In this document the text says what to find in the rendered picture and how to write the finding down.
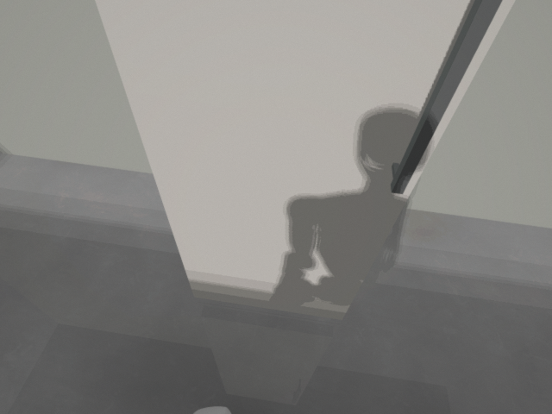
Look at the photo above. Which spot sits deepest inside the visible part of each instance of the handle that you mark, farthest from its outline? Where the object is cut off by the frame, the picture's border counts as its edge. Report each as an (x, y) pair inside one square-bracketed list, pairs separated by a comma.
[(467, 43)]

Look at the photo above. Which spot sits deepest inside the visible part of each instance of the fridge door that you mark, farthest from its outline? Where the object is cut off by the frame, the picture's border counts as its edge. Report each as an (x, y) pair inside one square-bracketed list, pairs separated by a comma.
[(271, 127)]

